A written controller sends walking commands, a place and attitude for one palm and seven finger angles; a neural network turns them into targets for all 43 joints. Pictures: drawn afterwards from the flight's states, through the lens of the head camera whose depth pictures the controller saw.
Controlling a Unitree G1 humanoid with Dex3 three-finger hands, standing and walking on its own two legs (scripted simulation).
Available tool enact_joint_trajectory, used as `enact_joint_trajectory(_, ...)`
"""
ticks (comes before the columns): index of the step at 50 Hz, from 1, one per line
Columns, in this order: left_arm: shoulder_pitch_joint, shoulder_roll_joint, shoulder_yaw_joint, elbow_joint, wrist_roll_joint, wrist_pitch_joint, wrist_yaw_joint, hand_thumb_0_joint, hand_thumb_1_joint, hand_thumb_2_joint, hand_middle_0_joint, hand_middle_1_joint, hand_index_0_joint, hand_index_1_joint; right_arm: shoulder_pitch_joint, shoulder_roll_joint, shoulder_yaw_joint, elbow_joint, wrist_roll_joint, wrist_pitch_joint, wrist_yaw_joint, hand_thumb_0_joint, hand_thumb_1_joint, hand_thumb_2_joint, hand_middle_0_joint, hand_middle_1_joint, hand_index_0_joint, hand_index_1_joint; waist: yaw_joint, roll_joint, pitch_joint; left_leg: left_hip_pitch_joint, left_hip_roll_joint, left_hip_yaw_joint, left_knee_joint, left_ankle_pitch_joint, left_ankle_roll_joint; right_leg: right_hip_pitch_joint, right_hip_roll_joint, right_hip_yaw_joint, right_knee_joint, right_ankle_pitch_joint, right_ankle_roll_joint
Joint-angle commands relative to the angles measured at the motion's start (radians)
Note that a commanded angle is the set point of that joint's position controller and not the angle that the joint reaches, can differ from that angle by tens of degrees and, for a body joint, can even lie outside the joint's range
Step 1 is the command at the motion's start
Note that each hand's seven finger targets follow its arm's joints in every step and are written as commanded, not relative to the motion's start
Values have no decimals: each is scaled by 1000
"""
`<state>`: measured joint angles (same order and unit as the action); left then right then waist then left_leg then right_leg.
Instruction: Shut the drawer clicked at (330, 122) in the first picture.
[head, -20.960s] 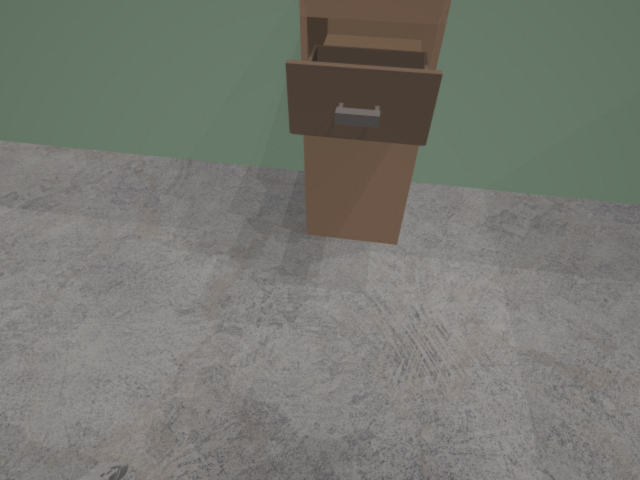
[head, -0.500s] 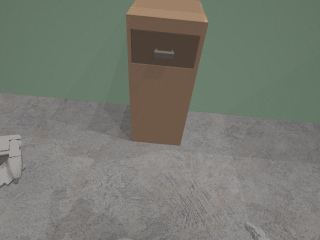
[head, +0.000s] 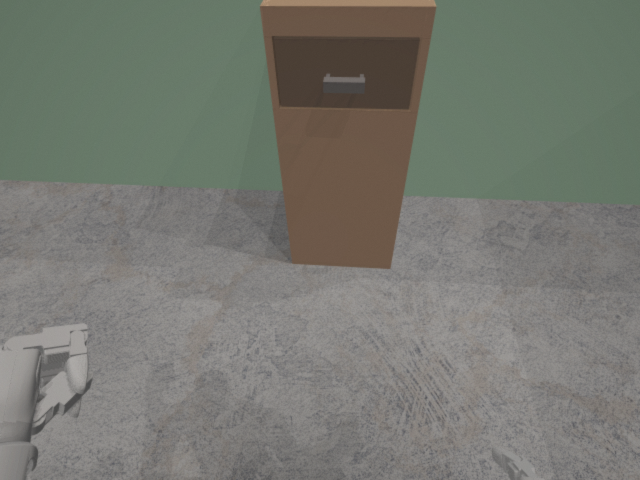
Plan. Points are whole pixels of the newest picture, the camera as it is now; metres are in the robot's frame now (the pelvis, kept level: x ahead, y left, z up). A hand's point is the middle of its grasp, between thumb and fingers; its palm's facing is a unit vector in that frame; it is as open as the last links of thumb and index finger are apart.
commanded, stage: let the arm hang, fingers relaxed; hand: left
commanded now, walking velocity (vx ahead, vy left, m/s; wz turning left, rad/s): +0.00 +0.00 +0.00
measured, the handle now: (344, 81) +1.00 -0.01 +0.03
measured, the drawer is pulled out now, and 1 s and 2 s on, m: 0.00 0.00 0.00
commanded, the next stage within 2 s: look to check the result in 1.04 s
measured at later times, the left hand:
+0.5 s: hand out of the picture +0.01 +0.19 -0.15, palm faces +0.02 -0.97 -0.24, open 5.1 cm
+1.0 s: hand out of the picture -0.01 +0.18 -0.16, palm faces +0.02 -0.98 -0.17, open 7.3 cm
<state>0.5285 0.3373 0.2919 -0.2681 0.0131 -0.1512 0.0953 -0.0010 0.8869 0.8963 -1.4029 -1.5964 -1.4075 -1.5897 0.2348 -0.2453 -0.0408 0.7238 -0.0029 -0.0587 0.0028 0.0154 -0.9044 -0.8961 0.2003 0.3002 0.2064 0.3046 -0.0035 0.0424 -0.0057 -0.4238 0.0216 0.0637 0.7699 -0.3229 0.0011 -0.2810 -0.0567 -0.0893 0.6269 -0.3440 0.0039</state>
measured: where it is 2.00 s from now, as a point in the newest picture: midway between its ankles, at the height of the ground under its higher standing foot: outside the picture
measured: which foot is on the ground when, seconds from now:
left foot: down 0.00-1.00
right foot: down 0.00-1.00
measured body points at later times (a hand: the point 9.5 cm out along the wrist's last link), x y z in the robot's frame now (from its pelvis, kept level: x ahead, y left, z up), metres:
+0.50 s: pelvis +0.00 +0.00 +0.01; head +0.02 -0.01 +0.46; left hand +0.01 +0.24 -0.14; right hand +0.04 -0.23 -0.15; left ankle +0.03 +0.11 -0.73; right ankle -0.01 -0.12 -0.73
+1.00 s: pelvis +0.00 +0.02 +0.02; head +0.01 +0.01 +0.47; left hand -0.01 +0.23 -0.15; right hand -0.04 -0.18 -0.15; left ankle +0.04 +0.11 -0.73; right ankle -0.01 -0.12 -0.73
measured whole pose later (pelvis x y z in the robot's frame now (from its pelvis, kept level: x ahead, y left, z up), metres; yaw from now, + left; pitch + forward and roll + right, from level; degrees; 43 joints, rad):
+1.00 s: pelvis +0.00 +0.02 +0.02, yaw -1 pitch -2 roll +0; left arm 0.28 0.11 0.01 1.16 0.01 0.00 0.04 0.00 0.91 0.90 -0.20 -0.31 -0.21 -0.30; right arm 0.33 -0.10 -0.01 1.15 -0.02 0.01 -0.04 0.01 -0.91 -0.90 0.20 0.30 0.20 0.30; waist -0.02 0.02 0.05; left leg -0.21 0.00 0.08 0.42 -0.18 0.04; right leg -0.14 -0.04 -0.02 0.42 -0.24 0.02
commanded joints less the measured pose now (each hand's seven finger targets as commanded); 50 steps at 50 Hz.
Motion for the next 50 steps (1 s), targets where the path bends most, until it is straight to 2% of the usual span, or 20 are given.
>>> enact_joint_trajectory(1,-51,-69,-188,425,26,157,-83,0,900,900,-1240,-1427,-1240,-1427,-7,-129,-19,-76,-27,15,26,0,-900,-900,200,300,200,300,-23,57,-32,155,204,-304,-244,340,118,-226,-5,17,156,-35,12)
enact_joint_trajectory(2,-91,-74,-201,474,22,157,-83,0,900,900,-1200,-1383,-1200,-1383,-25,-152,-20,-90,-42,20,15,0,-900,-900,200,300,200,300,-10,55,-40,107,278,-375,-306,418,175,-179,23,32,236,-167,14)
enact_joint_trajectory(3,-124,-69,-206,502,22,155,-81,0,900,900,-1160,-1340,-1160,-1340,-34,-169,-14,-95,-53,24,2,0,-900,-900,200,300,200,300,-1,-24,-35,70,289,-383,-312,491,205,-141,37,76,256,-246,5)
enact_joint_trajectory(4,-167,-76,-211,566,14,152,-84,0,900,900,-1120,-1297,-1120,-1297,-47,-157,-4,-82,-58,17,-9,0,-900,-900,200,300,200,300,-4,9,-53,94,259,-371,-309,626,192,-108,25,63,197,-139,9)
enact_joint_trajectory(5,-181,-58,-210,651,11,151,-83,0,900,900,-1080,-1253,-1080,-1253,-51,-145,0,-56,-52,18,-14,0,-900,-900,200,300,200,300,5,56,-72,97,227,-308,-297,704,164,-22,20,61,115,-40,12)
enact_joint_trajectory(6,-154,-33,-208,733,9,148,-81,0,900,900,-1040,-1210,-1040,-1210,-68,-136,4,-40,-41,26,-16,0,-900,-900,200,300,200,300,28,66,-96,74,175,-225,-262,638,123,82,14,79,14,124,11)
enact_joint_trajectory(7,-138,9,-212,805,11,144,-79,0,900,900,-1000,-1167,-1000,-1167,-81,-113,8,-26,-30,32,-16,0,-900,-900,200,300,200,300,37,16,-108,58,98,-141,-219,453,67,127,-15,146,-63,282,-7)
enact_joint_trajectory(8,-143,35,-219,871,10,138,-78,0,900,900,-960,-1123,-960,-1123,-73,-72,9,-6,-19,42,-16,0,-900,-900,200,300,200,300,22,-101,-102,76,33,-66,-159,210,24,96,-103,250,-153,348,-43)
enact_joint_trajectory(9,-182,46,-225,927,7,131,-78,0,900,900,-920,-1080,-920,-1080,-57,-47,9,14,-18,52,-17,0,-900,-900,200,300,200,300,2,-185,-72,90,-1,-41,-123,90,6,60,-164,305,-206,429,-90)
enact_joint_trajectory(10,-217,36,-235,971,5,127,-78,0,900,900,-880,-1037,-880,-1037,-35,-37,9,41,-18,58,-17,0,-900,-900,200,300,200,300,-14,-174,-59,123,-3,-39,-127,37,2,43,-175,310,-223,464,-116)
enact_joint_trajectory(11,-236,8,-236,1000,5,124,-75,0,900,900,-840,-993,-840,-993,-12,-22,5,73,-22,62,-17,0,-900,-900,200,300,200,300,-28,-99,-50,169,9,-40,-163,78,1,22,-154,277,-216,458,-114)
enact_joint_trajectory(13,-239,-19,-237,1036,0,129,-70,0,900,900,-760,-907,-760,-907,13,-9,5,108,-22,61,-16,0,-900,-900,200,300,200,300,-25,54,-64,233,42,-59,-235,240,15,24,-88,179,-186,386,-64)
enact_joint_trajectory(14,-241,-26,-243,1062,-2,133,-70,0,900,900,-720,-863,-720,-863,7,-17,6,126,-21,61,-18,0,-900,-900,200,300,200,300,-18,81,-63,241,65,-74,-261,262,22,31,-62,158,-194,317,-51)
enact_joint_trajectory(16,-238,-32,-251,1115,-4,138,-71,0,900,900,-640,-777,-640,-777,9,-24,5,156,-17,62,-23,0,-900,-900,200,300,200,300,-10,62,-47,225,82,-95,-301,258,31,62,-42,137,-221,257,-42)
enact_joint_trajectory(18,-236,-37,-257,1163,-5,140,-70,0,900,900,-560,-690,-560,-690,19,-27,4,182,-14,65,-26,0,-900,-900,200,300,200,300,-7,-30,-19,225,84,-92,-322,234,28,68,-44,128,-252,236,-40)
enact_joint_trajectory(21,-233,-50,-264,1221,-4,142,-68,0,900,900,-440,-560,-440,-560,43,-22,4,230,-13,67,-29,0,-900,-900,200,300,200,300,-11,-61,12,246,86,-95,-362,206,29,52,-39,124,-279,181,-41)
enact_joint_trajectory(27,-214,-63,-272,1305,-5,144,-64,0,900,900,-200,-300,-200,-300,69,-13,12,300,-12,66,-31,0,-900,-900,200,300,200,300,-7,-45,60,254,87,-93,-412,157,29,40,-36,125,-308,109,-42)
enact_joint_trajectory(29,-212,-72,-272,1324,-6,145,-63,0,900,900,-200,-300,-200,-300,82,0,16,323,-14,65,-31,0,-900,-900,200,300,200,300,-8,-25,81,237,85,-96,-432,126,31,42,-35,122,-311,92,-41)
enact_joint_trajectory(33,-196,-87,-273,1357,-5,145,-60,0,900,900,-200,-300,-200,-300,104,12,17,351,-14,65,-33,0,-900,-900,200,300,200,300,-7,-42,106,225,80,-91,-440,100,29,40,-34,123,-319,75,-41)
enact_joint_trajectory(50,-157,-141,-268,1412,-5,143,-51,0,900,900,-200,-300,-200,-300,178,60,15,406,-12,55,-45,0,-900,-900,200,300,200,300,-8,-15,110,222,84,-102,-464,106,38,55,-27,108,-291,108,-36)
